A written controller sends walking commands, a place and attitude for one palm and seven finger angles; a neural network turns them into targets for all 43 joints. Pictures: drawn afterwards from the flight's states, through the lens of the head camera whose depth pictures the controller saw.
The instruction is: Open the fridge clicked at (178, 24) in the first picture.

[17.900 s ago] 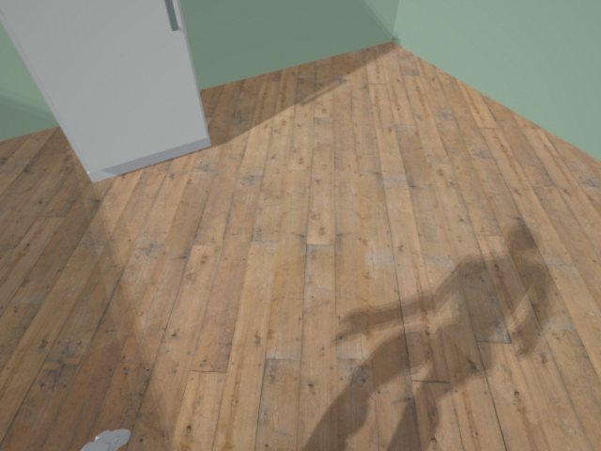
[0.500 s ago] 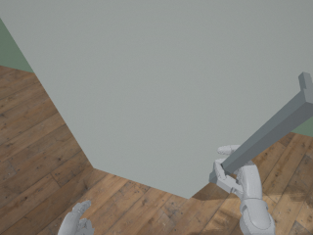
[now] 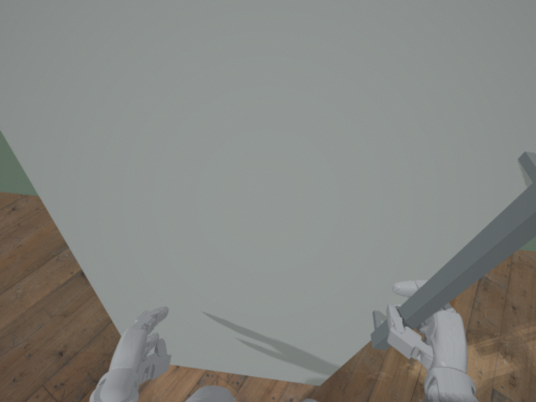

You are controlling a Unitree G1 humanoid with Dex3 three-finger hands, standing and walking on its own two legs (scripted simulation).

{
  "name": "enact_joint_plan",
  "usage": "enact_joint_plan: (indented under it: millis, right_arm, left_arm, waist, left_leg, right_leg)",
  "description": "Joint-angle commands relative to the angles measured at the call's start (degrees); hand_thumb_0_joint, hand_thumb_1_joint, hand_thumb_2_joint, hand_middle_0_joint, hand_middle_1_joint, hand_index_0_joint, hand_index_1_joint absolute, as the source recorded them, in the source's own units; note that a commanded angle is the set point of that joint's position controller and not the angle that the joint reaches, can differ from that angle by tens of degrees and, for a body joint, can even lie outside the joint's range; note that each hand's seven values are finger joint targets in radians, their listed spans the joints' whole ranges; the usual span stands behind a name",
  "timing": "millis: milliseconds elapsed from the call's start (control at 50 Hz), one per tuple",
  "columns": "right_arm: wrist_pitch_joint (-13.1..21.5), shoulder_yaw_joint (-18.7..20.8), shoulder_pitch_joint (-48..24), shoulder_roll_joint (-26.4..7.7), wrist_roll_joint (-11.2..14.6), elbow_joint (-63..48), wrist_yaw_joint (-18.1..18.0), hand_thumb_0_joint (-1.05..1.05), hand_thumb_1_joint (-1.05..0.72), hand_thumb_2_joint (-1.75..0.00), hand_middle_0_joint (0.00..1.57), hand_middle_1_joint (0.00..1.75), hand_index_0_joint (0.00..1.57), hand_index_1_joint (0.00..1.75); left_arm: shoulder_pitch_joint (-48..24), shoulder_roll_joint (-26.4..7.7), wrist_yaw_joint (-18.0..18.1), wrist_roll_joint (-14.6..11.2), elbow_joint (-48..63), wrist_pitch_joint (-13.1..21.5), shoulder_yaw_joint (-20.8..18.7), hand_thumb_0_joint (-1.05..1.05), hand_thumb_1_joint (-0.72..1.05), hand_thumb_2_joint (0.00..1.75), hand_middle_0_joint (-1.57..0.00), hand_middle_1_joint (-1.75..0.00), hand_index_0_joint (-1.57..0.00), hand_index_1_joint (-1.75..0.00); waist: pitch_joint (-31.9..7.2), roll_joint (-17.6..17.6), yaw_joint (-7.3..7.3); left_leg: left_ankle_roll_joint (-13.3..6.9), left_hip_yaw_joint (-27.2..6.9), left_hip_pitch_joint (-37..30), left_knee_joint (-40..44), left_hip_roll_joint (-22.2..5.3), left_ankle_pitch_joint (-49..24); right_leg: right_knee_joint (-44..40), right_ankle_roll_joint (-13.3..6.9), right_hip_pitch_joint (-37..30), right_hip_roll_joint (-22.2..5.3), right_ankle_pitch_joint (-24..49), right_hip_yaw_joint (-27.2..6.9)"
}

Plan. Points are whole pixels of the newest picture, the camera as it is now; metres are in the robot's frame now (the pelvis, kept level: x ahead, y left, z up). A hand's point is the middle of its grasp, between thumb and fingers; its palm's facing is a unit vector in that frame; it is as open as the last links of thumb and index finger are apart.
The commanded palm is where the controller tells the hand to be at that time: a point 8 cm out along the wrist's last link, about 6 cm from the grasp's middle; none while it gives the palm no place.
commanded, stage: walk backward, drawing the door open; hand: right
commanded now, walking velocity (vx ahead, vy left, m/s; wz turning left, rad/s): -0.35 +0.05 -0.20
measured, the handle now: (433, 277) +0.28 -0.18 +0.11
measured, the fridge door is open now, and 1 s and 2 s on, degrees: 4 35 70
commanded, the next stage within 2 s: stop walking and hold the door back in 2.00 s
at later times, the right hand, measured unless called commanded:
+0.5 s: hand out of the picture +0.13 -0.13 +0.03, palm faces +0.42 +0.88 -0.22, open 5.7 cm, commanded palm +0.08 -0.16 +0.02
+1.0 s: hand out of the picture -0.02 -0.04 +0.03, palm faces +0.75 +0.61 -0.26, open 5.8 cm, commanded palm -0.08 -0.05 +0.02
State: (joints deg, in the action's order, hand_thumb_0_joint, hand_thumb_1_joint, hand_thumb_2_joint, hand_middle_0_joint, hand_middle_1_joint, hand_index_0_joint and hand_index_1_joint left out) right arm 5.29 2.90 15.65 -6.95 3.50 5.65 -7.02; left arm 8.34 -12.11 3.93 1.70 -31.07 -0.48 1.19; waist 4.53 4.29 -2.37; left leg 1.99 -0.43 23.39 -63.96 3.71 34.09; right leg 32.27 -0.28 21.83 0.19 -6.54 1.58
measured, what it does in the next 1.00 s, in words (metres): steps to the left, turning right: left foot, then right foot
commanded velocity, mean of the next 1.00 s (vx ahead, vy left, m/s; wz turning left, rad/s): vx -0.25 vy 0.19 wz -0.63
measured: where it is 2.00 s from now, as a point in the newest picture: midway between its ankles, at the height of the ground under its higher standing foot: outside the picture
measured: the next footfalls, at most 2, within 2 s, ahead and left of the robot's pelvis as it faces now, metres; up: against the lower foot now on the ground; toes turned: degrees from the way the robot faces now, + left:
left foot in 0.06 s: +0.10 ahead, +0.13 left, +0.00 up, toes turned -2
right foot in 0.40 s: -0.11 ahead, -0.06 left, +0.00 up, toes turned -16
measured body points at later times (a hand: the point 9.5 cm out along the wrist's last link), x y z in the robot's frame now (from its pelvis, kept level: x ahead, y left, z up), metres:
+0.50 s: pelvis -0.07 +0.10 +0.01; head -0.05 +0.11 +0.46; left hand +0.14 +0.30 -0.09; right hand +0.10 -0.18 +0.04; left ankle +0.02 +0.15 -0.68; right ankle -0.15 -0.05 -0.72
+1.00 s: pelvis -0.09 +0.26 +0.02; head -0.08 +0.27 +0.47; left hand +0.17 +0.38 -0.08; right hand -0.07 -0.07 +0.05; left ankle +0.01 +0.21 -0.71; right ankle -0.20 +0.22 -0.70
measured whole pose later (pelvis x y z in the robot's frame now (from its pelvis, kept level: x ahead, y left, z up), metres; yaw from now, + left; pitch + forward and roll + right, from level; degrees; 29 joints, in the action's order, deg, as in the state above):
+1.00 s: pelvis -0.09 +0.26 +0.02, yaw -37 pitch +1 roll -2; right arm 8.7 6.4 15.6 -9.4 0.6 10.4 -7.1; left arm 13.7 -14.6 6.1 0.2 -37.1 3.5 -0.3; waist -0.7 0.1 -1.4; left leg -0.9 16.8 19.8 -20.4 0.1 4.0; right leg 33.5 0.0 10.9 1.0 -26.8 8.9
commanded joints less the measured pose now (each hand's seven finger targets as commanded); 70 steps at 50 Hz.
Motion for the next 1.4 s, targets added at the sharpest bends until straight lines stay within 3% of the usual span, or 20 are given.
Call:
enact_joint_plan:
  millis: [0,60,100,280,340,400,440,600,640,680,740,920,960,980,1000,1020,1120,1260,1340,1380]
  right_arm:
    - [1.8,2.4,0.1,-8.0,-1.0,-11.3,-0.2,0.0,-0.9,-0.9,0.45,1.4,0.45,1.4]
    - [3.2,4.6,-3.4,-12.7,-2.5,-11.2,-0.4,0.0,-0.9,-0.9,0.45,1.4,0.45,1.4]
    - [1.1,4.2,-6.1,-12.2,-3.5,-8.5,-0.8,0.0,-0.9,-0.9,0.45,1.4,0.45,1.4]
    - [6.8,5.5,-2.9,-9.9,-3.1,-3.0,-2.5,0.0,-0.9,-0.9,0.45,1.4,0.45,1.4]
    - [7.4,3.4,-5.0,-8.4,-2.8,-6.9,-2.0,0.0,-0.9,-0.9,0.45,1.4,0.45,1.4]
    - [8.2,-0.8,-7.4,-7.2,-2.7,-11.8,-1.2,0.0,-0.9,-0.9,0.45,1.4,0.45,1.4]
    - [6.9,0.4,-8.7,-7.7,-5.1,-10.4,0.5,0.0,-0.9,-0.9,0.45,1.4,0.45,1.4]
    - [4.9,1.4,-9.1,-7.5,-2.9,-3.9,1.9,0.0,-0.9,-0.9,0.45,1.4,0.45,1.4]
    - [5.1,3.8,-8.4,-10.6,-3.0,-4.3,1.9,0.0,-0.9,-0.9,0.45,1.4,0.45,1.4]
    - [4.4,8.8,-5.4,-14.5,-1.8,-3.7,1.1,0.0,-0.9,-0.9,0.45,1.4,0.45,1.4]
    - [5.4,6.2,-7.1,-11.5,-3.5,-0.2,1.2,0.0,-0.9,-0.9,0.45,1.4,0.45,1.4]
    - [5.7,5.6,-6.4,-9.9,-4.0,-5.4,-0.4,0.0,-0.9,-0.9,0.45,1.4,0.45,1.4]
    - [6.7,4.6,-5.5,-9.9,-4.0,-7.5,0.2,0.0,-0.9,-0.9,0.45,1.4,0.45,1.4]
    - [7.6,6.2,-4.0,-12.6,-3.8,-11.3,-0.2,0.0,-0.9,-0.9,0.45,1.4,0.45,1.4]
    - [7.3,6.8,0.6,-13.4,-5.1,-13.7,-0.7,0.0,-0.9,-0.9,0.45,1.4,0.45,1.4]
    - [6.9,7.2,4.9,-11.8,-5.2,-9.0,0.3,0.0,-0.9,-0.9,0.45,1.4,0.45,1.4]
    - [5.1,4.1,-3.7,-8.5,-3.5,-8.1,1.0,0.0,-0.9,-0.9,0.45,1.4,0.45,1.4]
    - [7.0,9.9,-0.5,-13.7,-2.7,-8.3,0.8,0.0,-0.9,-0.9,0.45,1.4,0.45,1.4]
    - [6.1,16.1,2.8,-19.8,-2.0,-1.5,0.1,0.0,-0.9,-0.9,0.45,1.4,0.45,1.4]
    - [6.4,14.4,-0.5,-18.3,-2.5,-0.9,1.0,0.0,-0.9,-0.9,0.45,1.4,0.45,1.4]
  left_arm:
    - [-3.3,-5.0,2.6,-1.3,8.2,4.8,-1.2,0.0,0.9,0.9,-0.2,-0.3,-0.2,-0.3]
    - [-2.0,-4.5,3.6,-1.5,7.7,5.6,-2.3,0.0,0.9,0.9,-0.2,-0.3,-0.2,-0.3]
    - [-2.9,-5.2,2.7,-0.3,4.7,6.4,-3.1,0.0,0.9,0.9,-0.2,-0.3,-0.2,-0.3]
    - [-0.1,-5.0,3.1,-1.0,1.7,8.2,-1.8,0.0,0.9,0.9,-0.2,-0.3,-0.2,-0.3]
    - [3.0,-5.5,3.1,-0.7,2.8,7.7,-2.0,0.0,0.9,0.9,-0.2,-0.3,-0.2,-0.3]
    - [3.7,-7.0,2.1,-0.2,4.8,7.5,-2.8,0.0,0.9,0.9,-0.2,-0.3,-0.2,-0.3]
    - [3.0,-6.4,1.5,1.1,1.6,7.0,-4.0,0.0,0.9,0.9,-0.2,-0.3,-0.2,-0.3]
    - [1.0,-6.4,1.5,-0.4,1.2,8.9,-3.8,0.0,0.9,0.9,-0.2,-0.3,-0.2,-0.3]
    - [-0.2,-5.3,1.2,-1.2,1.3,8.6,-3.2,0.0,0.9,0.9,-0.2,-0.3,-0.2,-0.3]
    - [-1.2,-4.4,0.9,-2.2,2.5,8.0,-5.2,0.0,0.9,0.9,-0.2,-0.3,-0.2,-0.3]
    - [-2.7,-2.9,1.6,-0.2,0.4,6.8,-3.1,0.0,0.9,0.9,-0.2,-0.3,-0.2,-0.3]
    - [0.9,-4.4,2.6,-1.4,1.7,7.6,-2.6,0.0,0.9,0.9,-0.2,-0.3,-0.2,-0.3]
    - [4.5,-5.9,2.3,-1.4,2.2,6.7,-1.7,0.0,0.9,0.9,-0.2,-0.3,-0.2,-0.3]
    - [0.9,-7.3,2.1,0.5,6.6,5.7,-2.1,0.0,0.9,0.9,-0.2,-0.3,-0.2,-0.3]
    - [-0.9,-7.7,1.7,1.3,8.1,6.2,-3.3,0.0,0.9,0.9,-0.2,-0.3,-0.2,-0.3]
    - [0.9,-7.7,1.1,0.0,5.3,6.3,-4.8,0.0,0.9,0.9,-0.2,-0.3,-0.2,-0.3]
    - [3.7,-8.1,1.9,-0.9,1.7,9.5,-4.6,0.0,0.9,0.9,-0.2,-0.3,-0.2,-0.3]
    - [1.7,-7.1,1.5,-0.6,0.5,11.1,-4.7,0.0,0.9,0.9,-0.2,-0.3,-0.2,-0.3]
    - [-0.1,-5.6,1.8,-1.3,0.6,10.0,-6.6,0.0,0.9,0.9,-0.2,-0.3,-0.2,-0.3]
    - [-2.6,-4.1,1.7,-0.5,-0.4,9.3,-5.1,0.0,0.9,0.9,-0.2,-0.3,-0.2,-0.3]
  waist:
    - [-6.4,1.8,2.83]
    - [-6.5,-11.4,1.29]
    - [-6.0,-14.8,2.65]
    - [-16.7,-13.2,2.53]
    - [-18.9,-8.1,0.73]
    - [-16.1,12.1,1.15]
    - [-10.9,12.8,0.64]
    - [-8.4,11.7,1.07]
    - [-9.0,0.7,1.64]
    - [-16.7,-26.3,4.01]
    - [-13.0,-12.2,1.64]
    - [-11.4,-16.8,0.98]
    - [-9.9,3.7,-2.88]
    - [-8.7,25.1,-0.44]
    - [-10.2,18.2,3.5]
    - [-11.7,5.2,2.45]
    - [-5.3,10.4,1.7]
    - [-9.4,10.8,1.74]
    - [-15.6,-23.8,3.46]
    - [-12.2,-12.6,2.86]
  left_leg:
    - [-1.3,1.5,-15.0,25.6,-2.1,-8.3]
    - [-7.1,-15.9,6.0,52.1,-17.5,5.4]
    - [-14.1,-26.9,15.7,57.8,-27.5,7.4]
    - [-11.2,-3.9,-18.3,41.9,-22.0,-45.1]
    - [-7.1,3.3,-16.0,36.1,-18.3,-42.0]
    - [1.3,4.5,14.3,10.0,-4.6,-6.0]
    - [1.3,0.5,17.9,5.2,-5.5,-6.8]
    - [1.8,3.3,-8.1,30.8,-2.2,-17.6]
    - [0.6,0.2,-15.3,42.9,-5.9,-27.2]
    - [-5.1,-21.6,-12.0,51.5,-25.3,-12.8]
    - [-6.7,-7.7,-8.5,49.0,-21.0,-15.5]
    - [4.8,7.7,-8.6,59.8,-14.3,-18.3]
    - [10.5,14.6,-4.0,38.1,-6.5,-24.8]
    - [5.9,7.9,2.5,9.8,-5.9,-9.2]
    - [2.4,-0.8,6.2,-7.5,-6.4,-1.4]
    - [1.5,-2.3,11.5,-9.0,-4.0,-5.7]
    - [2.1,4.0,4.8,9.6,-3.3,-11.3]
    - [2.9,5.4,-13.3,42.8,-1.6,-21.0]
    - [-10.2,-16.1,-13.9,45.0,-26.5,-36.3]
    - [-11.8,-7.4,-14.2,41.2,-23.4,-41.0]
  right_leg:
    - [-13.1,-7.0,11.9,-11.8,-21.8,-12.5]
    - [18.4,2.9,4.1,3.9,-23.3,2.5]
    - [46.9,2.8,4.4,3.2,-22.7,-4.4]
    - [11.8,1.3,2.8,0.2,-24.3,-0.2]
    - [-7.8,0.5,-6.7,-1.3,-11.7,1.2]
    - [-13.7,-11.5,-25.9,-25.4,38.3,-29.6]
    - [-8.7,-11.0,-22.0,-21.9,45.4,-25.1]
    - [-7.6,-5.0,-4.4,-11.4,8.7,-15.6]
    - [-1.3,-1.7,2.3,-5.4,-3.6,-12.0]
    - [31.4,2.9,6.5,4.3,-27.5,-4.9]
    - [45.2,3.9,10.3,1.5,-19.3,-3.5]
    - [3.3,0.3,-11.7,2.4,-26.4,9.8]
    - [-27.3,-1.9,-22.6,-2.4,-9.6,4.9]
    - [-26.9,-5.5,-18.9,-18.1,1.7,-13.9]
    - [-21.4,-12.8,-12.8,-31.4,21.9,-32.7]
    - [-18.9,-13.4,-17.1,-29.6,21.6,-28.9]
    - [-13.0,-5.8,-10.9,-13.8,10.6,-11.3]
    - [-6.3,-3.5,-5.3,-8.0,1.5,-14.7]
    - [38.8,3.0,9.3,3.0,-27.3,-6.4]
    - [45.9,4.3,12.8,1.2,-22.6,-4.7]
